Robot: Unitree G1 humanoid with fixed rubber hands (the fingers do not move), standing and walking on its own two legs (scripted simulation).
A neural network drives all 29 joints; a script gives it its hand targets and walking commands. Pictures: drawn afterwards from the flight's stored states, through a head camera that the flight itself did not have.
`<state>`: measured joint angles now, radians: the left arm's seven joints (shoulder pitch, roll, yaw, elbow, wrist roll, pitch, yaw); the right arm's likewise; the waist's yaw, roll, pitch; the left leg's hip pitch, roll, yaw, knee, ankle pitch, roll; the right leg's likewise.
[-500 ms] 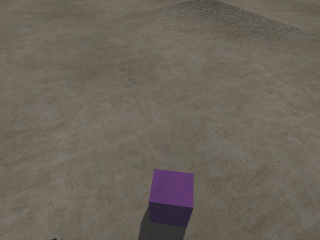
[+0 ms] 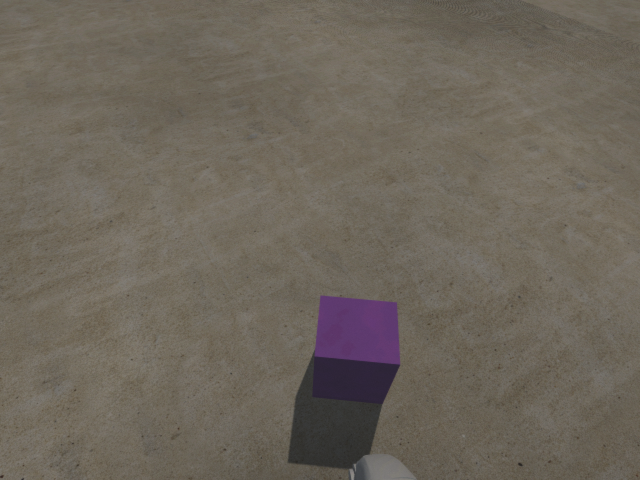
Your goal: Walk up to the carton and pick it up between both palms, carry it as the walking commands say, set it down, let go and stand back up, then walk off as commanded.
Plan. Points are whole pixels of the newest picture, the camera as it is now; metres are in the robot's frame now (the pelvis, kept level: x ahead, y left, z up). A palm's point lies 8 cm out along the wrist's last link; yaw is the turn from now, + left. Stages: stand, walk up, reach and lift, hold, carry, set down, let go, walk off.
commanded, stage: walk off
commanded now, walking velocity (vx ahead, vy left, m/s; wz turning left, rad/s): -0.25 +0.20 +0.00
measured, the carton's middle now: (352, 351) +0.56 -0.12 -0.62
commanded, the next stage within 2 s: none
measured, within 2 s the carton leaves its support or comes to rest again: neither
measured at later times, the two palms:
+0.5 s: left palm out of the picture -0.07 +0.39 -0.10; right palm out of the picture -0.08 -0.18 -0.13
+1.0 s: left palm out of the picture -0.21 +0.48 -0.11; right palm out of the picture -0.21 -0.03 -0.16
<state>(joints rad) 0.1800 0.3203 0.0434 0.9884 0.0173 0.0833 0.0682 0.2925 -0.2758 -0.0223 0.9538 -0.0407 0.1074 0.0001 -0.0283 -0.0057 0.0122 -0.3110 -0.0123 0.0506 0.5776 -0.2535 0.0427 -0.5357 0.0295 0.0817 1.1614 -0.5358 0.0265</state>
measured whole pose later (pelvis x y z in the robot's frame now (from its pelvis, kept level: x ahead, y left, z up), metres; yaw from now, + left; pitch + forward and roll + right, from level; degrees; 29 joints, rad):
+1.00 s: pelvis -0.24 +0.21 +0.00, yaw -5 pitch -1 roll +2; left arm 0.27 0.20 0.04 1.02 0.03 0.06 0.07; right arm 0.23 -0.26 -0.04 0.94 -0.03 0.11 -0.01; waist 0.02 0.08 0.03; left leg -0.49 -0.10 -0.02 0.97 -0.44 -0.02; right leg -0.18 -0.03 -0.08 0.58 -0.39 -0.04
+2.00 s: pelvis -0.43 +0.47 +0.01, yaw -5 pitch +1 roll +5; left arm 0.20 0.25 0.05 0.96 0.02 0.04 0.07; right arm 0.24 -0.30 -0.08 0.95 -0.02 0.12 0.01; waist 0.01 0.02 0.06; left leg -0.48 -0.05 -0.11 1.24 -0.42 -0.13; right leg -0.24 -0.16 -0.04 0.53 -0.31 0.03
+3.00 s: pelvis -0.60 +0.75 +0.00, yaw -5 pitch +1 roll +1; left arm 0.19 0.33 0.08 0.92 0.04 0.06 0.05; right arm 0.19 -0.27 -0.05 0.91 -0.02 0.09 0.04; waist 0.03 -0.06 0.07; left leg -0.25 0.02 0.04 0.56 -0.34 -0.03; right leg -0.42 -0.16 0.01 0.73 -0.43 0.07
